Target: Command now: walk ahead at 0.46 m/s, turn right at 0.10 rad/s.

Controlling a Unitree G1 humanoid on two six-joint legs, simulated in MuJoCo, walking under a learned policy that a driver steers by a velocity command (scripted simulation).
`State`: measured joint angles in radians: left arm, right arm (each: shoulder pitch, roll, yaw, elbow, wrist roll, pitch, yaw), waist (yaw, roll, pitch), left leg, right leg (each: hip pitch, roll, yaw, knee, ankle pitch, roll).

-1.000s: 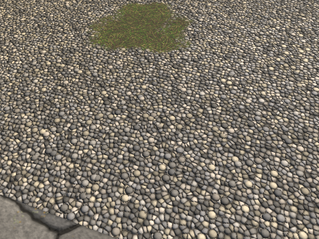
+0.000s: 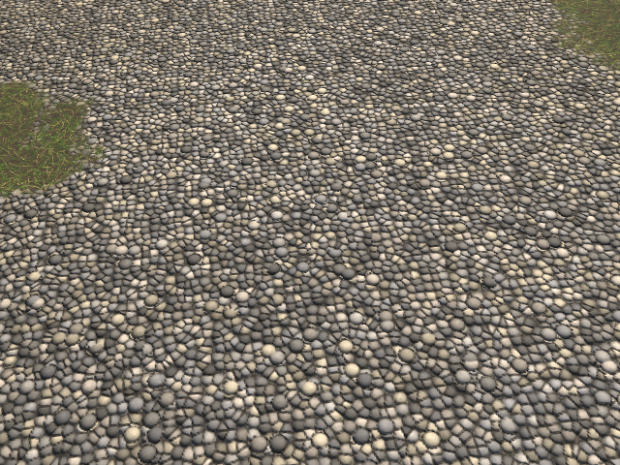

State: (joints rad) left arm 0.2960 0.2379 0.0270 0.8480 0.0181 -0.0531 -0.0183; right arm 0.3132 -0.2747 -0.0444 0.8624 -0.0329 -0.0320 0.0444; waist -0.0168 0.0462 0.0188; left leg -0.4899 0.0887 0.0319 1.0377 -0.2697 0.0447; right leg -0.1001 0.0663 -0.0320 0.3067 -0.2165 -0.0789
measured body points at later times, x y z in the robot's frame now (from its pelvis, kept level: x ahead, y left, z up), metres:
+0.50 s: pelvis +0.28 +0.04 -0.01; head +0.30 +0.05 +0.44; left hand +0.33 +0.30 -0.15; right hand +0.34 -0.23 -0.13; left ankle +0.31 +0.10 -0.75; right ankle +0.23 -0.10 -0.66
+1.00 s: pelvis +0.56 -0.02 -0.01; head +0.59 -0.03 +0.44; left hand +0.66 +0.25 -0.13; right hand +0.57 -0.27 -0.16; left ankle +0.45 +0.11 -0.66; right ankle +0.62 -0.08 -0.75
